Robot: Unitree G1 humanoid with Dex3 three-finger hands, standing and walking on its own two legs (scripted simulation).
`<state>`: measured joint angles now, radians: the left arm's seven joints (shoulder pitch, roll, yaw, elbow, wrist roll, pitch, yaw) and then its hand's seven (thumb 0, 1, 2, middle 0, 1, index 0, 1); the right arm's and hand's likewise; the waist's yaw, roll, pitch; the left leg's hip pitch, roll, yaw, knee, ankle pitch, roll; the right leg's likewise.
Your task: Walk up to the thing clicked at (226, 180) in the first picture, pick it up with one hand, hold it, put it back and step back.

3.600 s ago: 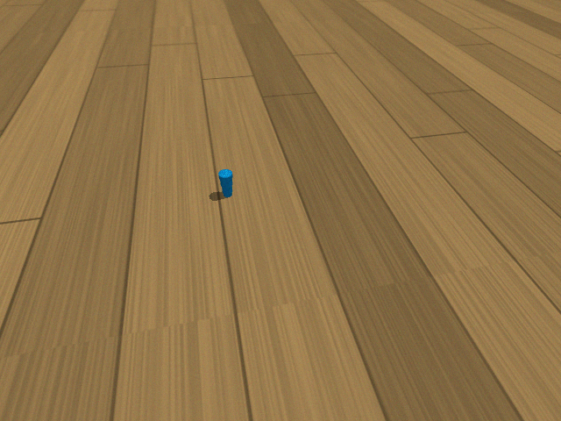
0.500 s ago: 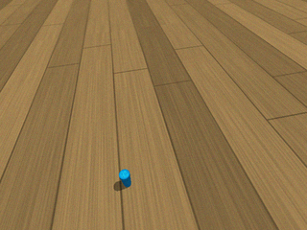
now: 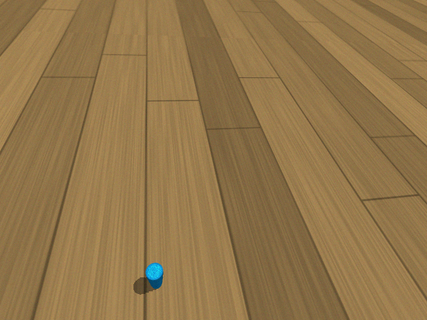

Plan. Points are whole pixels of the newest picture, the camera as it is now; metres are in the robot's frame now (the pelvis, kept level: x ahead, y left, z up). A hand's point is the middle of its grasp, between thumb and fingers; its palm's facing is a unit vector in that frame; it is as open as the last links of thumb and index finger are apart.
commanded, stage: walk up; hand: left
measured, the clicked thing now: (155, 277) +0.47 +0.18 -0.70
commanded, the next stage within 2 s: none
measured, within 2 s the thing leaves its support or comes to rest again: neither
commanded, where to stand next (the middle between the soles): +0.12 -0.03 m, yaw -1 degrees
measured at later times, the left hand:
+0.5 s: hand out of the picture +0.14 +0.22 -0.15, palm faces -0.01 -0.93 -0.37, open 7.4 cm
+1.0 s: hand out of the picture +0.14 +0.25 -0.15, palm faces +0.02 -0.94 -0.35, open 7.4 cm
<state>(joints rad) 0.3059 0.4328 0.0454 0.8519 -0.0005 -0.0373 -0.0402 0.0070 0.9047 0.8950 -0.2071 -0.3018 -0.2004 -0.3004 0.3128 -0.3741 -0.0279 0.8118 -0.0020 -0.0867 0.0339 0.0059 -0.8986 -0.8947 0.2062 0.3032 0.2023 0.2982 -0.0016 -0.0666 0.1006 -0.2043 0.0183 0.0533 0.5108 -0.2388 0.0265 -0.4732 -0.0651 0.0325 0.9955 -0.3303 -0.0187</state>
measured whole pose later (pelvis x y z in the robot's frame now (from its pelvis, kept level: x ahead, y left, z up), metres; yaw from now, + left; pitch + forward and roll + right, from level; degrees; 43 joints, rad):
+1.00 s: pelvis +0.08 -0.02 +0.01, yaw +1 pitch -3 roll +0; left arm 0.08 0.36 0.00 1.16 0.00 -0.01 -0.01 0.01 0.90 0.90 -0.21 -0.30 -0.20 -0.30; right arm 0.09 -0.35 -0.01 1.11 0.00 -0.02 0.00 0.01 -0.90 -0.89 0.20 0.30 0.20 0.30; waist 0.02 0.00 0.06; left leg -0.08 0.00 0.00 0.39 -0.26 -0.01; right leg -0.22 -0.06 -0.05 0.39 -0.13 0.03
